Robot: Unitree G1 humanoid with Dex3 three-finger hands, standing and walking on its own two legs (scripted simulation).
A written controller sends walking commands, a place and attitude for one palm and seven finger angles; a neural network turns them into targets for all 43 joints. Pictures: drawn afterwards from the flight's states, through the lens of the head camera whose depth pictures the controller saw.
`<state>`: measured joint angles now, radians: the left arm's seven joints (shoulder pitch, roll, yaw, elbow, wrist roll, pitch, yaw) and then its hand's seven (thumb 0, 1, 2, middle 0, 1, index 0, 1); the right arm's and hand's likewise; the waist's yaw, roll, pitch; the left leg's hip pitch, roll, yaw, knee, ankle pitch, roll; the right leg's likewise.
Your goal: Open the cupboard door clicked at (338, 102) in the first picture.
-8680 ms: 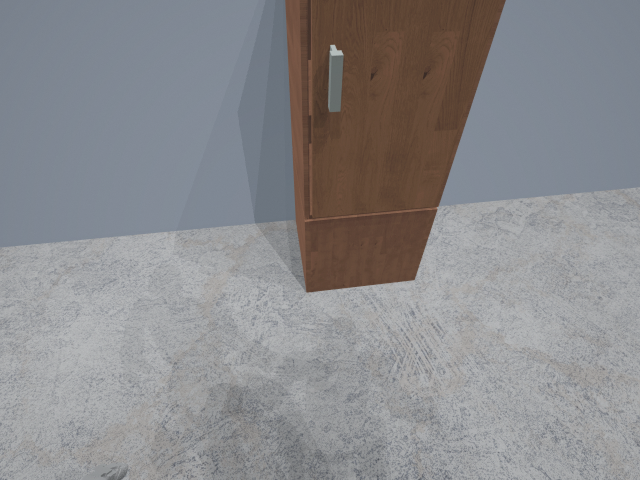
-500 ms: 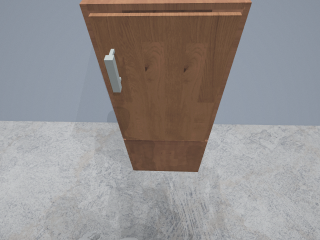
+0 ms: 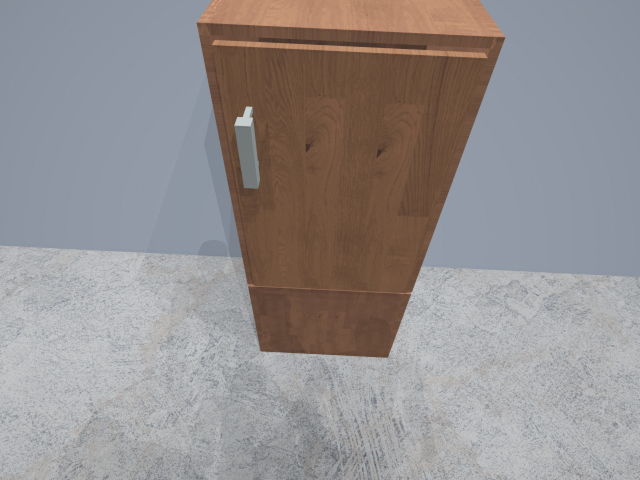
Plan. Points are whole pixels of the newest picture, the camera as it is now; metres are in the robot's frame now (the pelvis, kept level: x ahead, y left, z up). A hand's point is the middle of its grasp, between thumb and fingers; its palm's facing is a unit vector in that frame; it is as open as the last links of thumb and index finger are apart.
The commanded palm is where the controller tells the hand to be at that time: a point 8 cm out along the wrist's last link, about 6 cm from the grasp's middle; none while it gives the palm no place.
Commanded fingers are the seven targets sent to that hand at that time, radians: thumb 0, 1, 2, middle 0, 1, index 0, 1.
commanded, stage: come to a stop and stand still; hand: left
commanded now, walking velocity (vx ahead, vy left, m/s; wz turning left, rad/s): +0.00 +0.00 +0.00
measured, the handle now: (250, 147) +0.59 +0.16 +0.09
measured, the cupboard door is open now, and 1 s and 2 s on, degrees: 0 0 0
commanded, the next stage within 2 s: look again from close up in 0.56 s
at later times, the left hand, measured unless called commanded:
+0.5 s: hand out of the picture -0.02 +0.11 -0.17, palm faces +0.07 -0.99 -0.14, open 7.4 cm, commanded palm none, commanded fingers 0.00 0.90 0.90 -0.20 -0.30 -0.20 -0.30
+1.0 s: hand out of the picture +0.02 +0.18 -0.18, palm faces +0.04 -0.98 -0.21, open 7.4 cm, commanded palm none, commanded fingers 0.00 0.90 0.90 -0.20 -0.30 -0.20 -0.30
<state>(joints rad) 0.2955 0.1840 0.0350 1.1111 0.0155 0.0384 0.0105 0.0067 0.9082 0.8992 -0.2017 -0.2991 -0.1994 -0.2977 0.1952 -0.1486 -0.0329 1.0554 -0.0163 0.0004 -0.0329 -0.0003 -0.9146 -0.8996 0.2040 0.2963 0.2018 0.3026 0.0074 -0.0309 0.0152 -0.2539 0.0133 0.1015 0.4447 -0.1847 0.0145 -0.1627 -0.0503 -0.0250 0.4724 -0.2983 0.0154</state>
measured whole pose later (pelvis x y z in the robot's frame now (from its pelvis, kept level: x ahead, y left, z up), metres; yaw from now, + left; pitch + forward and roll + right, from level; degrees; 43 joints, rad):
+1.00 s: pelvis +0.01 +0.00 -0.01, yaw +0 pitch -1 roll +0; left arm 0.29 0.16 0.01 1.06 0.02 -0.01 0.04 0.01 0.91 0.90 -0.20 -0.30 -0.20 -0.30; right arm 0.27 -0.17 0.00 1.05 -0.02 -0.02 -0.03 0.01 -0.94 -0.90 0.20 0.30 0.20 0.30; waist 0.00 0.00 0.01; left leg -0.26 0.01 0.06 0.56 -0.29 0.02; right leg -0.16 -0.02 -0.03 0.53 -0.35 0.01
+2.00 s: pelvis -0.04 -0.03 -0.06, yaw +1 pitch +9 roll -3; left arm 0.22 0.38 0.37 0.20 -0.40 -0.26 -0.48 0.01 0.23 0.62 -0.25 -0.73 -0.25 -0.73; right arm 0.28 -0.23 0.04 0.60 0.04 -0.25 -0.09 0.01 -0.90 -0.90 0.21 0.30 0.20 0.30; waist -0.01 0.03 -0.09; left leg -0.75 0.07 -0.02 0.98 -0.39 -0.02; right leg -0.63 0.03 -0.10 0.94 -0.47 -0.03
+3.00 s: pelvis -0.02 -0.01 -0.01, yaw +2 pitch +2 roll -2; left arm -0.11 0.47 0.44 0.33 -0.36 -0.03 -0.50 -0.01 -0.50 0.30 -0.30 -1.20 -0.30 -1.20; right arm 0.28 -0.28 0.06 0.59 0.07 -0.21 -0.11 0.01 -0.90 -0.90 0.21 0.30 0.20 0.30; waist 0.02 0.04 -0.04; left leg -0.41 0.03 0.01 0.65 -0.27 0.01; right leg -0.29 0.00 -0.07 0.60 -0.34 0.00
